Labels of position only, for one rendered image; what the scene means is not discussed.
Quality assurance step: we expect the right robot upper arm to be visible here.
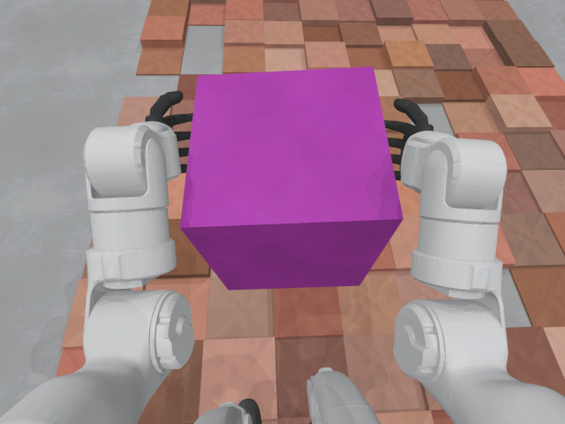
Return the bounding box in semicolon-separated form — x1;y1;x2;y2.
393;299;565;424

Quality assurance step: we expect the robot left foot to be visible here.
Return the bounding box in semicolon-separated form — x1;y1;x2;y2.
238;398;262;424

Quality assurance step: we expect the robot left forearm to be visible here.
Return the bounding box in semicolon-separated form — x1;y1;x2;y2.
83;121;182;357

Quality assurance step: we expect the robot right forearm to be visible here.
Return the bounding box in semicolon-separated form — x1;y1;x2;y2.
401;131;508;361

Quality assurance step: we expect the robot right hand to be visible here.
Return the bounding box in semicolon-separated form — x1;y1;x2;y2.
384;98;433;181

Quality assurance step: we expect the carton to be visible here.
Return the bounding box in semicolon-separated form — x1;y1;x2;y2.
180;66;403;290

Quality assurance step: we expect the robot left hand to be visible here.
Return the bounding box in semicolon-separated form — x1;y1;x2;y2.
146;91;193;173

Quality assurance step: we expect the left robot upper arm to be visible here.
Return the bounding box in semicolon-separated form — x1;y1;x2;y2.
0;290;195;424

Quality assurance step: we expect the left robot thigh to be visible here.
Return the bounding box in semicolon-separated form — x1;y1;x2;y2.
193;406;252;424

